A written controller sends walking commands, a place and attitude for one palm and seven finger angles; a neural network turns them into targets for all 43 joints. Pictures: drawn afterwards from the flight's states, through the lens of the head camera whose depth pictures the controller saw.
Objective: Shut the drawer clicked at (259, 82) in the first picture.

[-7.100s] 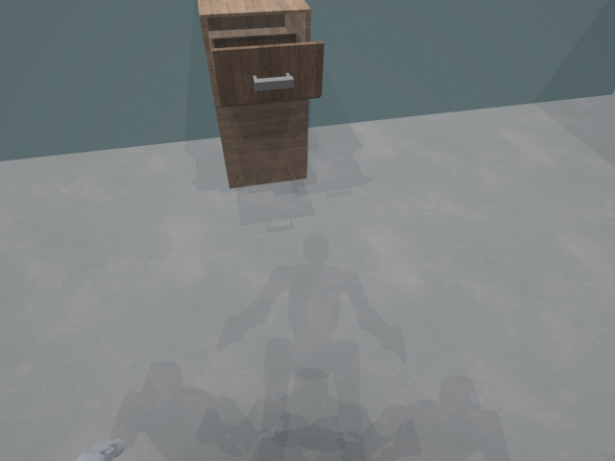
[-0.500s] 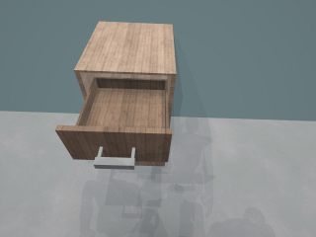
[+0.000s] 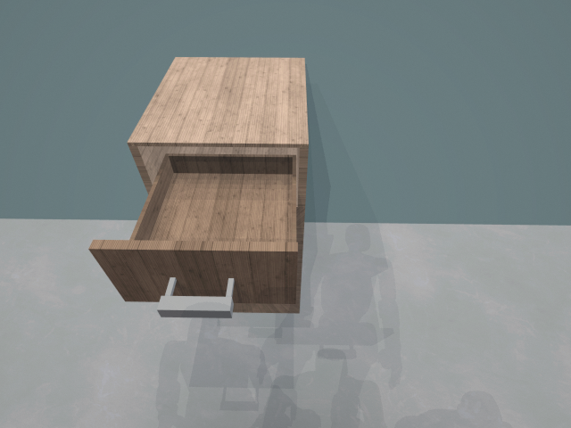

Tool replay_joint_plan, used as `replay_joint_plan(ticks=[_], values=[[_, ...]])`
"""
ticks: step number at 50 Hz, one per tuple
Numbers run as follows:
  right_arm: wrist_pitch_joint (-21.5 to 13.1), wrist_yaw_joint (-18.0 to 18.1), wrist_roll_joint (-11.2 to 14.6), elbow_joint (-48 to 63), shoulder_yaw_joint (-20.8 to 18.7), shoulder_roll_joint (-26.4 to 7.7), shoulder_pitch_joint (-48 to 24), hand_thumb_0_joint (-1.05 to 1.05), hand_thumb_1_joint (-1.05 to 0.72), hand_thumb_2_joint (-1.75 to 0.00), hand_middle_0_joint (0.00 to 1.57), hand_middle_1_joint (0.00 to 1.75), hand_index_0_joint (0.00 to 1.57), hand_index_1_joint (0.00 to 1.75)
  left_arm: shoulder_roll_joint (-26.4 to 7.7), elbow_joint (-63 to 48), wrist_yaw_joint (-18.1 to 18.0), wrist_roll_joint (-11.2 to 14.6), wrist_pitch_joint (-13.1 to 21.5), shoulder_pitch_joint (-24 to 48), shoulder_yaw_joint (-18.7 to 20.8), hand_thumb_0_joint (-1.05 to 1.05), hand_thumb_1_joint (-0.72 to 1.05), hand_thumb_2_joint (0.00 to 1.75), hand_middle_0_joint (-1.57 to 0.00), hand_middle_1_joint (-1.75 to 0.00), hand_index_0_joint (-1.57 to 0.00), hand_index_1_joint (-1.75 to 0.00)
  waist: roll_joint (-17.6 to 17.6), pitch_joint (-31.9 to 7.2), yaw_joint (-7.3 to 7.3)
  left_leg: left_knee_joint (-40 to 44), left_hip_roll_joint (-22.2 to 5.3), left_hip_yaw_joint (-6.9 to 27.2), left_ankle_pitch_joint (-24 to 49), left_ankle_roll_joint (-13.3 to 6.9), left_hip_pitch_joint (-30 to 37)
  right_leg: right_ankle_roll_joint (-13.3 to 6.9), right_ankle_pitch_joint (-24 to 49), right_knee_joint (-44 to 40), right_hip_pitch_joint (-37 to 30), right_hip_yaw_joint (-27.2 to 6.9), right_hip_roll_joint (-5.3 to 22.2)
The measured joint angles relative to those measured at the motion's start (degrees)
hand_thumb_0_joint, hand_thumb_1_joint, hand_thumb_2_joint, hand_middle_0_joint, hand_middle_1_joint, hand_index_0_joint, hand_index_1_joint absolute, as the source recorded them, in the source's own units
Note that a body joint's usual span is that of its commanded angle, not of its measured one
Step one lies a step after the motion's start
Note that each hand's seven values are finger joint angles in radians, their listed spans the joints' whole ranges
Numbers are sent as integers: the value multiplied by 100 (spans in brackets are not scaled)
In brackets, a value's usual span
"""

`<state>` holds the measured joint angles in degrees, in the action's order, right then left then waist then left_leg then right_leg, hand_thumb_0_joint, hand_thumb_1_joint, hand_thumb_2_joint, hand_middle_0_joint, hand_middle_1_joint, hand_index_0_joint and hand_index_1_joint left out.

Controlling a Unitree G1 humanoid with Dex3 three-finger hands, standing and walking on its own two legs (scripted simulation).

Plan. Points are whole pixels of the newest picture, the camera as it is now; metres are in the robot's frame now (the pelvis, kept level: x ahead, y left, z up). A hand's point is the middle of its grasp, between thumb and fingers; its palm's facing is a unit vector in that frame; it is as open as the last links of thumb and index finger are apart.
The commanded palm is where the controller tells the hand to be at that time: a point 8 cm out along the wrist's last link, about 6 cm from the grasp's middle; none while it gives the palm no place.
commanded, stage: look again from close up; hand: left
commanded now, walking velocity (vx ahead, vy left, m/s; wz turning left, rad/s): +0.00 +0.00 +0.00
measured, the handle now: (199, 295) +0.35 +0.18 -0.08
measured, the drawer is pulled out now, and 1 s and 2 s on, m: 0.28 0.28 0.28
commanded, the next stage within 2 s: shuffle to correct the standing spot in 0.14 s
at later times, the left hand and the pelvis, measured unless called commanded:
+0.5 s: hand out of the picture -0.02 +0.16 -0.18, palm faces +0.01 -0.99 -0.17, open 7.4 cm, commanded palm none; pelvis +0.01 +0.00 +0.00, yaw +0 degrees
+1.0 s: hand out of the picture -0.01 +0.17 -0.17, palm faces -0.01 -0.98 -0.22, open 7.4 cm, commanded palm none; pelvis -0.02 -0.01 +0.00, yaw -1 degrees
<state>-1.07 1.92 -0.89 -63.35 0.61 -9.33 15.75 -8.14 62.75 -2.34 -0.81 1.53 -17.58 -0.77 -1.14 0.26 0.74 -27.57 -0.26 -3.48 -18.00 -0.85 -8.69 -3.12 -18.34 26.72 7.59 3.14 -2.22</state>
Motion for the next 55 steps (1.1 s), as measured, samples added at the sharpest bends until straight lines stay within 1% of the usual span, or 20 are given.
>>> replay_joint_plan(ticks=[7,15,24,29,33,39,44,45,46,48,49,51,53,55], values=[[-11,-20,9,-104,53,40,18,1,-92,-90,20,29,20,30,-6,0,15,12,-20,-8,-13,1,91,89,-20,-30,-20,-29,48,81,-21,240,38,-7,125,-1,116,5,72,-143,-73,-10,29],[-2,-26,10,-222,77,121,82,1,-92,-90,20,29,20,30,36,41,17,8,-29,-72,-15,1,91,89,-20,-30,-20,-29,81,89,-27,319,49,-4,163,-3,192,7,99,-205,-143,-7,36],[9,-45,-32,-282,3,173,327,1,-91,-90,20,29,20,30,62,125,101,-65,-117,-319,43,0,90,89,-20,-30,-20,-29,159,-55,-12,-77,45,-46,-174,-16,133,-17,-263,268,-35,-47,47],[-38,21,-23,-319,-16,182,432,1,-91,-90,20,29,20,30,102,158,91,-65,-100,-377,69,0,90,89,-20,-30,-20,-29,136,-33,-3,-193,36,-52,-314,15,121,-43,-442,442,5,-55,42],[-7,87,7,-335,9,203,369,1,-91,-90,20,29,20,30,147,158,26,-12,-27,-337,69,0,90,89,-20,-30,-20,-29,79,43,-2,-197,-18,-5,-333,78,122,-66,-407,335,-56,-11,-12],[13,110,47,-208,8,242,114,1,-92,-90,20,29,20,30,137,53,-34,30,-9,-211,47,0,90,89,-20,-30,-20,-29,124,102,-28,126,-42,19,-45,102,203,-41,-111,73,-110,20,-41],[10,102,45,-133,-39,91,-69,2,-93,-90,20,30,20,30,57,-14,-59,7,-57,-81,54,1,91,89,-20,-30,-20,-29,146,117,-75,306,-19,-8,54,114,224,-94,-68,-103,-128,-14,-31],[30,78,56,-73,-55,52,-107,2,-93,-90,20,29,20,30,52,-18,-91,-18,-22,-47,60,1,91,89,-20,-30,-20,-30,105,112,-66,91,-58,-11,71,111,50,-63,-5,-139,-89,16,-52],[67,52,68,36,-70,9,-170,2,-93,-90,20,29,20,30,50,-58,-123,-45,27,-9,75,1,91,89,-20,-30,-20,-30,63,169,-71,-294,-90,3,56,113,-180,-34,76,-164,-54,32,-81],[99,27,69,255,-107,-44,-331,2,-93,-90,20,29,20,30,18,-190,-146,-62,93,2,71,1,91,89,-20,-30,-20,-29,55,315,-77,-822,-65,59,-216,35,-523,-27,217,-155,13,-8,-102],[99,15,66,359,-124,-57,-395,1,-92,-90,20,29,20,30,-6,-241,-139,-62,93,-9,59,1,91,89,-20,-30,-20,-29,71,362,-57,-874,-40,66,-260,13,-618,-43,260,-127,43,-28,-97],[86,-15,62,528,-145,-78,-454,1,-92,-90,20,29,20,30,-61,-294,-98,-42,27,-40,24,1,91,89,-20,-30,-20,-29,99,374,-3,-618,4,59,26,8,-631,-56,211,4,97,-56,-74],[86,-38,36,616,-167,-130,-423,1,-92,-90,20,29,20,30,-73,-285,-50,-20,-87,-25,-2,1,91,89,-20,-30,-20,-30,-19,321,72,-393,-40,146,325,-17,-582,-18,98,245,160,28,-123],[142,-66,-7,603,-155,-118,-354,1,-92,-90,19,29,20,30,-95,-267,-19,-23,-178,19,9,1,91,89,-20,-30,-20,-30,-1,245,60,-527,19,154,374,-109,-613,47,65,335,146,46,-61]])
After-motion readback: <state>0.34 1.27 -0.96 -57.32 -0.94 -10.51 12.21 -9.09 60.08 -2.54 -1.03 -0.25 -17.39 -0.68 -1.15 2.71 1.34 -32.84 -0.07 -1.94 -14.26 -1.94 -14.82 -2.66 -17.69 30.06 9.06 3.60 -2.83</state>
